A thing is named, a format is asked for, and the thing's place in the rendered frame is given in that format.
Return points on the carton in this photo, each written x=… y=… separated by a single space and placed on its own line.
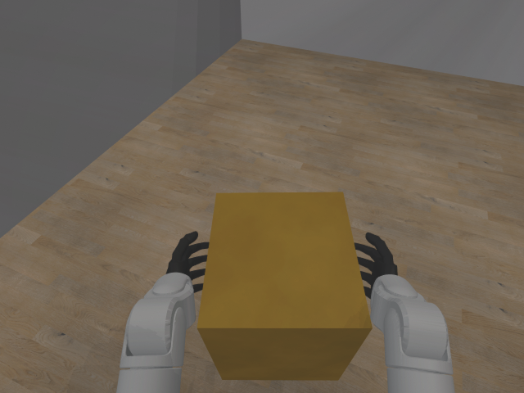
x=283 y=297

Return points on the robot left hand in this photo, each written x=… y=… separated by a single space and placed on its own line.
x=181 y=263

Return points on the right robot forearm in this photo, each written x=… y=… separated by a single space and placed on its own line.
x=415 y=336

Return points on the robot right hand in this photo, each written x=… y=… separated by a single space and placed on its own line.
x=383 y=261

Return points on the left robot forearm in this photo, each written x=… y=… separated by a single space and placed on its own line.
x=154 y=338

